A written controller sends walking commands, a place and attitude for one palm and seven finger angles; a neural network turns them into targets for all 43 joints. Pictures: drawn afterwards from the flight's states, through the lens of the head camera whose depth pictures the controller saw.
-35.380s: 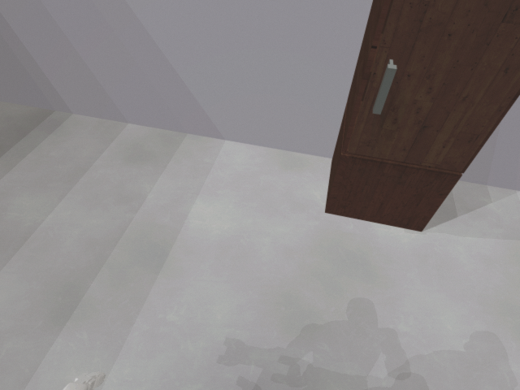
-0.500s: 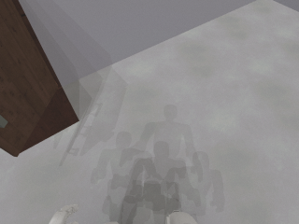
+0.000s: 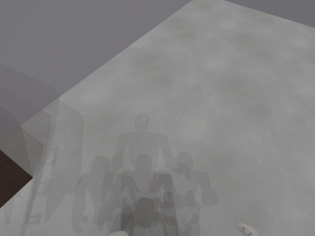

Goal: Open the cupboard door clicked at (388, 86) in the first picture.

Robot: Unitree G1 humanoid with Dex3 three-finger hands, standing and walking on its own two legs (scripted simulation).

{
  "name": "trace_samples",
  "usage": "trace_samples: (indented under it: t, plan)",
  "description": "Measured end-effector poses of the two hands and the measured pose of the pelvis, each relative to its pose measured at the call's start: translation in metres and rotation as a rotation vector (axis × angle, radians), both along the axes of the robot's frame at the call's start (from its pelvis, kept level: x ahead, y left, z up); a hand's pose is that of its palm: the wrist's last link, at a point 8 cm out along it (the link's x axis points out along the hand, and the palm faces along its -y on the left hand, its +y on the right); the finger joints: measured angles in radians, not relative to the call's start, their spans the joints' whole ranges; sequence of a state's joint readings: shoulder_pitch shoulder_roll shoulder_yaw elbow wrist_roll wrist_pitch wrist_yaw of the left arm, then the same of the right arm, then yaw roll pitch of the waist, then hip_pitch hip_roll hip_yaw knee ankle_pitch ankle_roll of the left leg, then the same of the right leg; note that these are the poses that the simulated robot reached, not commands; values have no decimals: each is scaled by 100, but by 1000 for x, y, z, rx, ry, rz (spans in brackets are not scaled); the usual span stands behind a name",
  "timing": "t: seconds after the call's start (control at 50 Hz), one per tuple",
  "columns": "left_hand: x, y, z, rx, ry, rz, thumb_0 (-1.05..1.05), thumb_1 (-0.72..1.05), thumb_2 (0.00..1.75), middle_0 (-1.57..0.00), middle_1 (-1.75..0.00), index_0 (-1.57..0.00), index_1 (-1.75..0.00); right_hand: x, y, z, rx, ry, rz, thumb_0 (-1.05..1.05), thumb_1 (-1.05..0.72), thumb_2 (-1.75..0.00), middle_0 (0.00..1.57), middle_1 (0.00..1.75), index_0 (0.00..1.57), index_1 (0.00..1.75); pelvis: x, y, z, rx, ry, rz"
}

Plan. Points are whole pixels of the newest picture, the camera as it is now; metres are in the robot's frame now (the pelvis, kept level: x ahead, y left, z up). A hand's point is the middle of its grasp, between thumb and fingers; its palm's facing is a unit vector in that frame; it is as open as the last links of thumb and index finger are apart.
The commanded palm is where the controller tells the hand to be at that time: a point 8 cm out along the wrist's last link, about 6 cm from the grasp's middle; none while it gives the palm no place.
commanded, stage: walk to a spot facing it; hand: left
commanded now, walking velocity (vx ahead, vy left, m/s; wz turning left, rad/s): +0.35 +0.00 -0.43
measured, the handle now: out of the picture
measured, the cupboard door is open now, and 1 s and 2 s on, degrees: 43 43 43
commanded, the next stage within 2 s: turn to face it in 0.88 s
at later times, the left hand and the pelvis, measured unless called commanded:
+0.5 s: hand (134, 166) +0.34 +0.10 -0.15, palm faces -0.18 -0.97 -0.19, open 7.3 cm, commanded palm none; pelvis +0.21 -0.07 +0.02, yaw -10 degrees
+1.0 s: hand (162, 111) +0.60 +0.02 -0.16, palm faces -0.27 -0.94 -0.20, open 7.4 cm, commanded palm none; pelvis +0.46 -0.14 +0.00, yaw -16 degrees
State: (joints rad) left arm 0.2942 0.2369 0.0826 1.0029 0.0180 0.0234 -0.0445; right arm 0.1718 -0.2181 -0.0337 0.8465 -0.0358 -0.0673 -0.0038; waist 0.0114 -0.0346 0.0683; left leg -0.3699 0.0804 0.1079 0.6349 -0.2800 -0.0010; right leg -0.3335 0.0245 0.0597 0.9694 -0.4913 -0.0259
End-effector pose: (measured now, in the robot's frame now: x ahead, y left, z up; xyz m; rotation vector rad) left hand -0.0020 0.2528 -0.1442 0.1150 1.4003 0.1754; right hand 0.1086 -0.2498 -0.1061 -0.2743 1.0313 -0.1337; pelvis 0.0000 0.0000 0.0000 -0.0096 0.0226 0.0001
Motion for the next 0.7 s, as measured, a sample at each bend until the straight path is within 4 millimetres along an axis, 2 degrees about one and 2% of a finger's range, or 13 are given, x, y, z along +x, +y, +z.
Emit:
trace_samples:
  t: [0.06, 0.12, 0.24, 0.3, 0.34, 0.4, 0.48, 0.56, 0.62, 0.66, 0.7]
  plan:
    - [58, 1, 7, -5, -61, -52, 2, 91, 90, -20, -30, -20, -30, -17, 2, 1, 7, 82, -51, 0, -91, -90, 20, 30, 20, 29, 21, -1, 9, 3, 6, -28]
    - [124, -7, 20, -12, -146, -115, 2, 91, 90, -19, -30, -20, -30, -40, 2, 0, 29, 196, -115, 0, -91, -90, 20, 30, 20, 29, 44, -4, 16, 1, 14, -59]
    - [260, -48, 34, -8, -280, -280, 1, 91, 90, -19, -30, -19, -30, -82, -6, -12, 88, 394, -277, 0, -91, -90, 20, 30, 20, 29, 97, -23, 13, 9, 15, -117]
    - [319, -73, 31, 9, -364, -337, 1, 91, 90, -19, -30, -20, -30, -90, -16, -27, 117, 480, -335, 0, -91, -90, 20, 30, 20, 29, 128, -42, -2, 27, 7, -123]
    - [341, -86, 31, 15, -399, -333, 1, 91, 90, -19, -30, -20, -30, -81, -25, -33, 125, 519, -360, 0, -91, -90, 20, 30, 20, 29, 143, -50, -5, 19, -8, -132]
    - [349, -98, 33, 15, -361, -322, 1, 91, 90, -20, -30, -20, -30, -38, -38, -30, 117, 474, -372, 1, -91, -90, 20, 30, 20, 29, 167, -56, 3, 11, -18, -145]
    - [343, -107, 28, -10, -238, -304, 1, 91, 90, -20, -30, -20, -30, 45, -53, -18, 113, 325, -361, 1, -91, -90, 20, 30, 20, 29, 205, -65, 15, 16, -10, -166]
    - [348, -94, 22, 0, -161, -248, -1, 94, 90, -20, -30, -20, -30, 130, -59, -10, 111, 201, -315, 0, -91, -90, 20, 30, 20, 29, 246, -68, 16, 9, -7, -179]
    - [354, -82, 11, 0, -93, -219, 0, 94, 90, -20, -30, -20, -30, 190, -61, -11, 97, 129, -279, 0, -91, -90, 20, 30, 20, 29, 283, -66, 9, -5, -11, -185]
    - [363, -75, 0, 4, -46, -216, 0, 93, 90, -20, -30, -20, -30, 222, -63, -18, 78, 80, -269, 0, -91, -90, 20, 30, 20, 29, 306, -63, -1, -12, -7, -206]
    - [377, -74, -2, 12, -8, -231, 0, 92, 90, -20, -30, -20, -30, 241, -63, -18, 73, 64, -276, 0, -91, -90, 20, 30, 20, 29, 324, -65, -2, 5, -8, -224]
